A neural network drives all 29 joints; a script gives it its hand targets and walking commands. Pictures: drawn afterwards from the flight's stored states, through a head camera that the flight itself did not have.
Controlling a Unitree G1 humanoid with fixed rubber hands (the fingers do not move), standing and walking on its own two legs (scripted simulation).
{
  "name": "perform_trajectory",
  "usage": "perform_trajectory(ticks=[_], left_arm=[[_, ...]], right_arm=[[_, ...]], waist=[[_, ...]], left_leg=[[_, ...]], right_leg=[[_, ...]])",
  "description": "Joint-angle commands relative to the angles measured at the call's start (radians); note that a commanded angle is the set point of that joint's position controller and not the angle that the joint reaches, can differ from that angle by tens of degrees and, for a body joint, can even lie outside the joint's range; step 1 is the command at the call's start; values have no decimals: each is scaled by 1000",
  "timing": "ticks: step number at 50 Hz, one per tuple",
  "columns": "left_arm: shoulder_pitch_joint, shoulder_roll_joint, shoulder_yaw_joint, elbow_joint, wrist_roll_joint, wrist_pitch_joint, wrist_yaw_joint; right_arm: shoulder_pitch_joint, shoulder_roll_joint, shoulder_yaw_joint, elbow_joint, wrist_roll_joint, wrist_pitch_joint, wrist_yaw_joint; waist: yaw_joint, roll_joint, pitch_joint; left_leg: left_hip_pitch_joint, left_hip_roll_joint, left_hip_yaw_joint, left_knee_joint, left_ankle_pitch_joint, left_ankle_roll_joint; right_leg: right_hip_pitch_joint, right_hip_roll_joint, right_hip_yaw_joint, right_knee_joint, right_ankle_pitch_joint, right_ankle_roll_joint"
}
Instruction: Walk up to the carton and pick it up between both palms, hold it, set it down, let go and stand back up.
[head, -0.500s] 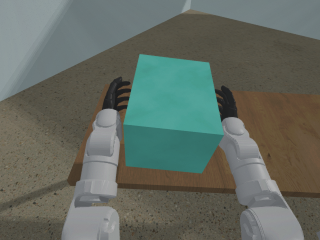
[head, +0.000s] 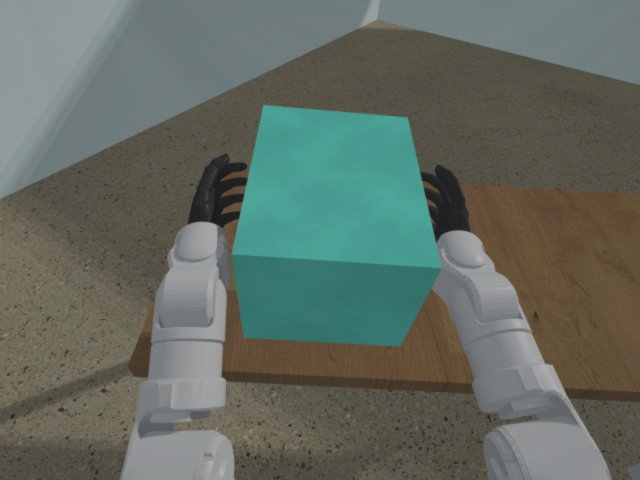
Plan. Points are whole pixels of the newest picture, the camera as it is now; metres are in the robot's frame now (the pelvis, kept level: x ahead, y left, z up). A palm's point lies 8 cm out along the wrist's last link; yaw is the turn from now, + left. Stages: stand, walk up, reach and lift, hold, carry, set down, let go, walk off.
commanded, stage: reach and lift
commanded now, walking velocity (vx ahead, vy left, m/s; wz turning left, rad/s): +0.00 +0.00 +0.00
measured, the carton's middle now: (329, 222) +0.40 -0.01 +0.13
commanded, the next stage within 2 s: hold in 0.04 s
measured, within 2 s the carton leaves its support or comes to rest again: neither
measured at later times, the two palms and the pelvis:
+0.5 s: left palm (205, 207) +0.36 +0.13 +0.19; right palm (456, 217) +0.35 -0.16 +0.18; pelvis -0.01 +0.00 +0.00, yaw -2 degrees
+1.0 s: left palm (202, 209) +0.36 +0.13 +0.19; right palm (452, 219) +0.35 -0.15 +0.18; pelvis -0.01 +0.00 +0.00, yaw -1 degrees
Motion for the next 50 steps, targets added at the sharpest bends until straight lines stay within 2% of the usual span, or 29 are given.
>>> perform_trajectory(ticks=[1,3,6,7,11,12,15,16,19,20,21,24,25,28,29,30,32,33,34,35,36,38,39,41,44,45,46,48,50], left_arm=[[-724,-611,-614,-117,-133,-59,-129],[-699,-617,-620,-145,-135,-47,-130],[-692,-613,-606,-106,-127,-26,-138],[-686,-613,-579,-89,-116,-21,-145],[-721,-603,-550,-72,-94,-13,-140],[-727,-595,-521,-62,-81,-12,-137],[-771,-634,-583,-106,-146,-25,-130],[-767,-633,-569,-91,-126,-15,-133],[-798,-653,-580,-78,-136,-14,-125],[-793,-639,-570,-67,-128,-16,-123],[-800,-632,-548,-37,-110,-7,-126],[-787,-609,-484,46,-73,17,-134],[-809,-632,-507,-15,-87,1,-139],[-788,-618,-495,1,-94,-1,-148],[-808,-627,-516,-59,-117,-8,-149],[-781,-614,-493,-8,-99,1,-153],[-813,-628,-533,-49,-131,-9,-149],[-809,-629,-535,-57,-120,-9,-146],[-823,-622,-546,-82,-117,-11,-142],[-808,-626,-560,-63,-125,-1,-142],[-785,-606,-537,-59,-104,8,-144],[-793,-615,-544,-74,-116,8,-150],[-814,-623,-544,-71,-106,8,-146],[-807,-601,-521,-48,-115,8,-146],[-829,-633,-582,-128,-138,1,-145],[-803,-625,-582,-88,-129,7,-141],[-799,-632,-566,-94,-130,5,-141],[-793,-630,-566,-95,-124,11,-134],[-778,-608,-542,-74,-110,14,-141]], right_arm=[[-861,688,423,-401,65,-79,110],[-850,694,428,-421,77,-79,112],[-904,677,440,-450,86,-79,111],[-898,674,423,-426,74,-67,112],[-942,680,412,-401,72,-65,121],[-962,689,432,-382,72,-65,125],[-981,706,433,-429,97,-80,125],[-967,698,419,-401,91,-74,123],[-1047,701,404,-435,88,-76,130],[-1028,696,396,-411,72,-73,130],[-1059,692,390,-393,76,-73,133],[-1005,684,342,-254,57,-46,135],[-997,699,364,-293,55,-54,141],[-996,719,354,-289,65,-62,129],[-986,721,379,-296,81,-62,128],[-977,711,363,-272,83,-54,124],[-1069,732,405,-395,102,-68,117],[-1056,721,405,-394,103,-71,110],[-1043,728,409,-381,98,-65,113],[-1041,725,399,-401,101,-66,110],[-988,711,403,-361,105,-54,108],[-999,706,402,-375,106,-47,109],[-1010,706,386,-363,106,-48,114],[-992,710,374,-334,87,-35,112],[-1004,716,392,-393,107,-46,118],[-1013,703,394,-417,96,-48,113],[-980,697,388,-362,95,-41,114],[-986,689,388,-375,102,-42,121],[-989,690,409,-374,111,-40,118]], waist=[[-20,54,-504],[-26,75,-526],[-5,66,-508],[-15,36,-473],[17,50,-459],[41,19,-443],[6,38,-565],[2,68,-550],[9,42,-546],[4,42,-535],[32,44,-515],[18,58,-412],[21,24,-474],[3,38,-497],[-1,50,-535],[-8,48,-488],[4,19,-547],[-4,40,-561],[11,50,-564],[-9,48,-538],[-5,80,-513],[5,36,-500],[2,70,-482],[4,38,-452],[-7,55,-565],[-15,77,-543],[-16,69,-516],[-1,76,-521],[17,37,-505]], left_leg=[[174,-76,25,-40,280,-32],[201,-71,24,-29,335,-34],[190,-71,25,-26,376,-40],[168,-77,27,-42,324,-30],[159,-67,38,-61,260,-20],[148,-74,47,-74,229,-11],[206,-68,30,-41,321,-18],[209,-70,40,-37,322,-26],[192,-63,36,-45,268,-20],[188,-60,34,-47,266,-16],[161,-64,40,-58,231,-7],[160,-63,46,-87,137,1],[154,-66,43,-81,142,2],[176,-69,52,-66,215,-8],[185,-81,55,-55,263,-11],[174,-77,56,-53,272,-15],[155,-84,47,-38,273,-12],[173,-80,43,-29,289,-16],[169,-82,44,-34,289,-15],[177,-77,36,-33,291,-15],[190,-79,43,-31,303,-16],[176,-76,41,-48,274,-11],[178,-67,37,-45,281,-22],[158,-80,43,-57,217,-7],[208,-70,36,-28,298,-22],[210,-77,43,-34,298,-28],[205,-77,42,-34,310,-30],[199,-76,42,-32,320,-33],[189,-66,44,-41,281,-18]], right_leg=[[91,73,21,2,327,47],[100,72,17,4,358,36],[111,83,21,8,370,33],[118,79,22,-1,349,35],[99,76,20,-8,257,36],[100,78,15,-10,237,36],[85,85,9,-5,293,30],[85,80,16,-10,287,27],[64,84,7,-12,224,29],[58,83,7,-19,220,24],[69,79,15,-20,187,27],[31,59,23,-35,113,26],[56,73,19,-26,118,28],[84,71,15,-20,220,32],[104,64,18,-8,273,34],[106,69,16,-12,280,33],[134,70,20,0,318,44],[129,73,11,6,330,42],[128,74,18,3,314,43],[122,74,11,0,301,42],[114,75,19,-4,293,34],[96,78,18,-5,257,41],[90,72,10,-6,231,34],[81,63,27,-17,231,35],[101,78,9,1,274,36],[80,74,7,-2,285,36],[72,78,12,-2,288,33],[91,79,10,-6,267,26],[95,81,8,-3,247,33]])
